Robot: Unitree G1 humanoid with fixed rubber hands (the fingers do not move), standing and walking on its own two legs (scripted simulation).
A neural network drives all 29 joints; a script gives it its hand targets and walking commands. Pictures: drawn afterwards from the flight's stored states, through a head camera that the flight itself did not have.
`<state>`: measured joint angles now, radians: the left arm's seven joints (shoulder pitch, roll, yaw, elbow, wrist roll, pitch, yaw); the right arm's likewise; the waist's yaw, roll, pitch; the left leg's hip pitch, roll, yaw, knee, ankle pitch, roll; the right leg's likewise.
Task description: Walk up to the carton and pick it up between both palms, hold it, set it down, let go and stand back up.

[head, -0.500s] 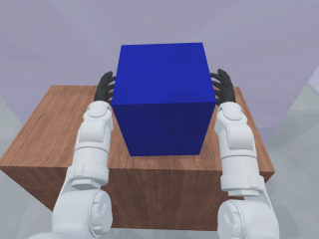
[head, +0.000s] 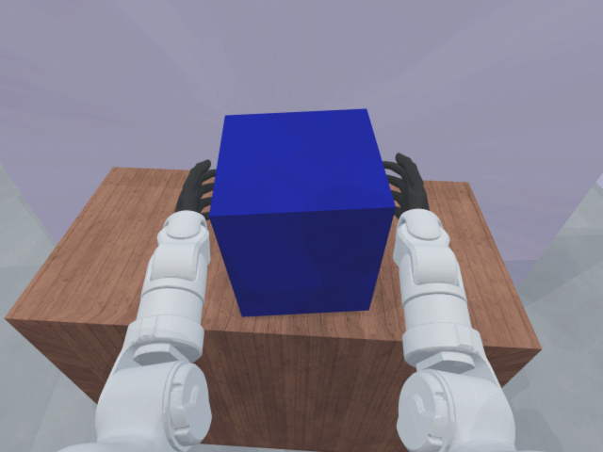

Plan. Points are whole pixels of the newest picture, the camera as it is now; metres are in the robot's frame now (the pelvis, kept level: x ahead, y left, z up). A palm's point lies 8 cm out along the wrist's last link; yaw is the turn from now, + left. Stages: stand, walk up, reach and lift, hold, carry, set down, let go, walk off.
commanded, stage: set down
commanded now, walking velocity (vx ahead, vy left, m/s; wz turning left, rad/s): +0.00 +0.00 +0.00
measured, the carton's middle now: (301, 218) +0.45 -0.01 +0.08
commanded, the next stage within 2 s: none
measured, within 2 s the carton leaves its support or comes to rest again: rests again in 0.76 s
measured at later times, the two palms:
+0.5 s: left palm (211, 236) +0.39 +0.12 +0.11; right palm (427, 234) +0.38 -0.18 +0.12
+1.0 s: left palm (211, 227) +0.42 +0.12 +0.10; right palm (418, 229) +0.40 -0.17 +0.11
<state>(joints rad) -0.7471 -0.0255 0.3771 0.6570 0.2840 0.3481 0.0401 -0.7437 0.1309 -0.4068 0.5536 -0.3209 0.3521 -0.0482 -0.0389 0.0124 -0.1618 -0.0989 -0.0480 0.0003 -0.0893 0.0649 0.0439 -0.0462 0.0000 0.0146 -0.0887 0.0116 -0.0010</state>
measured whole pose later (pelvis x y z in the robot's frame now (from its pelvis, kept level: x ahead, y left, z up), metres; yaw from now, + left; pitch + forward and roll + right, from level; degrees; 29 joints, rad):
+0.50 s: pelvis -0.01 -0.02 +0.00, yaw -1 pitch +9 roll +0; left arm -0.75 -0.08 0.51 0.74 0.40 0.23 -0.02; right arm -0.73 0.15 -0.49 0.63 -0.40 0.25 -0.01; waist -0.02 0.02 -0.17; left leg -0.15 -0.01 0.02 -0.09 0.08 0.03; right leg -0.10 0.03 0.03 -0.09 0.04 -0.02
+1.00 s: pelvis +0.02 -0.01 +0.00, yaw -1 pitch +11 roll +0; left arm -0.70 -0.09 0.49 0.72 0.40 0.15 -0.03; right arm -0.66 0.17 -0.48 0.60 -0.38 0.16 -0.03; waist -0.02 0.02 -0.20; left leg -0.15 -0.03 0.02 -0.09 0.05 0.03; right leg -0.11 0.02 0.03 -0.09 0.00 -0.02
